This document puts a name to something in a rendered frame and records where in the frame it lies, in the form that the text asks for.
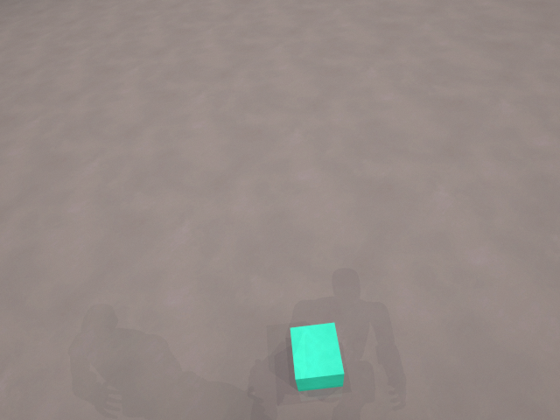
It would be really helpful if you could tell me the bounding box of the carton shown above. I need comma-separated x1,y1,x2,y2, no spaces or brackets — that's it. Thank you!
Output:
290,323,344,391

